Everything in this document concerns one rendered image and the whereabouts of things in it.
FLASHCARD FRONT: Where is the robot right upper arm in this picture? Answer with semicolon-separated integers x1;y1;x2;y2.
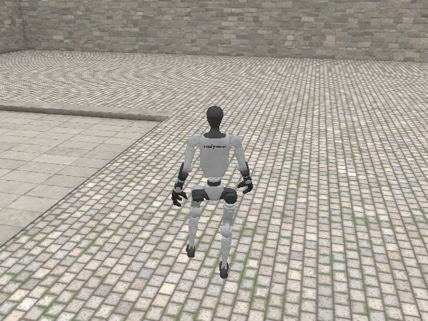
229;135;247;171

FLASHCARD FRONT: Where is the right robot hand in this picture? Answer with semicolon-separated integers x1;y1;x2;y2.
237;181;253;194

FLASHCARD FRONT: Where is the robot left foot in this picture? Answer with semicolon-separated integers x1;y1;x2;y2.
186;245;195;257

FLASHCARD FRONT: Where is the right robot thigh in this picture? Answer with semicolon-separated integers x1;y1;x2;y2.
221;187;237;238

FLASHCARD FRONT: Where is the robot left upper arm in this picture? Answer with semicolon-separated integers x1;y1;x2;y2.
182;135;201;173

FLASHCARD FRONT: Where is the right robot forearm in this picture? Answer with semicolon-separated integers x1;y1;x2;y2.
240;161;252;184

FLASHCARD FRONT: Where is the left robot hand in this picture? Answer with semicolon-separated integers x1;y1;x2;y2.
171;190;187;207

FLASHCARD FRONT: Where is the left robot forearm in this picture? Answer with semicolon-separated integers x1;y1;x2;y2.
173;162;189;193

